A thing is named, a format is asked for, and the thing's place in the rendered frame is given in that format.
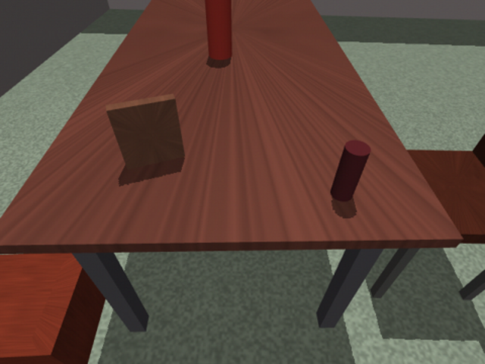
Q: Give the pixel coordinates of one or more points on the chair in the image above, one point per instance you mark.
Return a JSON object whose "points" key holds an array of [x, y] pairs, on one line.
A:
{"points": [[458, 180]]}

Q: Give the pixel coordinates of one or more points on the table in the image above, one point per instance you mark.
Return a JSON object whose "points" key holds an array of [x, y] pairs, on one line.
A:
{"points": [[263, 134]]}

